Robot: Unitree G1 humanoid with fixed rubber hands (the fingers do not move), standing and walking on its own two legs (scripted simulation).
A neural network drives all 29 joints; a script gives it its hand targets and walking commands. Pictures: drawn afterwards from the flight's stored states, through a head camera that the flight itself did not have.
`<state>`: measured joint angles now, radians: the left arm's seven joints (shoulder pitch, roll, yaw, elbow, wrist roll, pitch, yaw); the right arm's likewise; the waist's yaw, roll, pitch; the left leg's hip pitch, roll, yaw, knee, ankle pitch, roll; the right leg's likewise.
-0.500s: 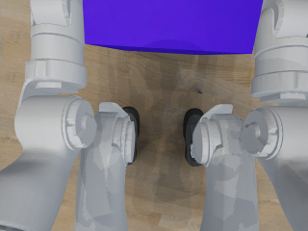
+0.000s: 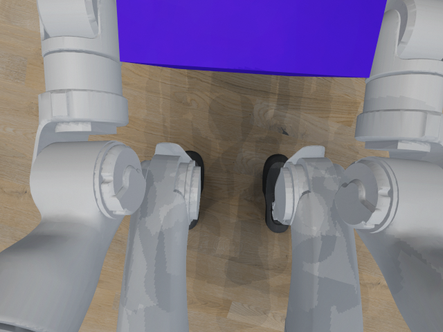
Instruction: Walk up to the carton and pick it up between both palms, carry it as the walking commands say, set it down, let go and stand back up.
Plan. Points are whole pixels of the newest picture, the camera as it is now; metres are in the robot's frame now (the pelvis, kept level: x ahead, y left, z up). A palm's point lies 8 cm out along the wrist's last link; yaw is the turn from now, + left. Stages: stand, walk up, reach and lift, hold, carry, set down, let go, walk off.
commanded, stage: reach and lift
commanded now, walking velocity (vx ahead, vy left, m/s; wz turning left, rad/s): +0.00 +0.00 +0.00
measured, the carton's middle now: out of the picture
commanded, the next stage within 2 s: none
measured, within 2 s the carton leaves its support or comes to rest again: neither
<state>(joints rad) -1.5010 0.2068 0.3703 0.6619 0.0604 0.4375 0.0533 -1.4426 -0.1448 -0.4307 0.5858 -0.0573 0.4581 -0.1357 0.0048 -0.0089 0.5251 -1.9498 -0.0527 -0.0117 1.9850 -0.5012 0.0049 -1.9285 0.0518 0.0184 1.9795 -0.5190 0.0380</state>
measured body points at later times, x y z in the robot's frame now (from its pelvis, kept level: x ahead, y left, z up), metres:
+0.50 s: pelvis -0.01 -0.01 +0.05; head +0.34 +0.01 +0.32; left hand +0.56 +0.15 -0.04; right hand +0.56 -0.15 -0.04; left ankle +0.14 +0.11 -0.40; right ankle +0.14 -0.12 -0.40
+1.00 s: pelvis -0.02 -0.01 +0.10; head +0.31 +0.01 +0.40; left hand +0.54 +0.16 +0.03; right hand +0.54 -0.15 +0.03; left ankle +0.14 +0.11 -0.40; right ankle +0.14 -0.12 -0.40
